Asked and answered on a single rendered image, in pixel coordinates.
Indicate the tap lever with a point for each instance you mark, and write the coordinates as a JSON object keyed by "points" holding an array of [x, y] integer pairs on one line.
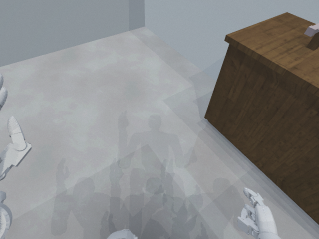
{"points": [[312, 30]]}

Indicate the right robot hand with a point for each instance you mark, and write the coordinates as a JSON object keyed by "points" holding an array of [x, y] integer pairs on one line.
{"points": [[262, 220]]}

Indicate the left robot forearm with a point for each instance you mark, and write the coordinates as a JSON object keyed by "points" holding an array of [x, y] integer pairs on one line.
{"points": [[5, 216]]}

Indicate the left robot hand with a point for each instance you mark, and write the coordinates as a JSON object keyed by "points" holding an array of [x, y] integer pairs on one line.
{"points": [[14, 153]]}

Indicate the counter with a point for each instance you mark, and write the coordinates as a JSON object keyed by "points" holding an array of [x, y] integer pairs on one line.
{"points": [[266, 103]]}

